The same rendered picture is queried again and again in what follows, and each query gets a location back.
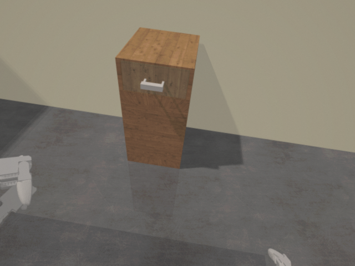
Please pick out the robot left hand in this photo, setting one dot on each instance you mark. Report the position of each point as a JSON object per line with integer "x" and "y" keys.
{"x": 15, "y": 176}

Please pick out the drawer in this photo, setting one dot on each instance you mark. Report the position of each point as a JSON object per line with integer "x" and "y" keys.
{"x": 175, "y": 80}

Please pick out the robot right hand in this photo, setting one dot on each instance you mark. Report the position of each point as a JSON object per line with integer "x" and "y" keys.
{"x": 278, "y": 258}

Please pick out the cabinet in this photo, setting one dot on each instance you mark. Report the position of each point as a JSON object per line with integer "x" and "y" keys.
{"x": 155, "y": 125}

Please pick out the handle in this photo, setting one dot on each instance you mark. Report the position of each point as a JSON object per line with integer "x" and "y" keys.
{"x": 152, "y": 86}

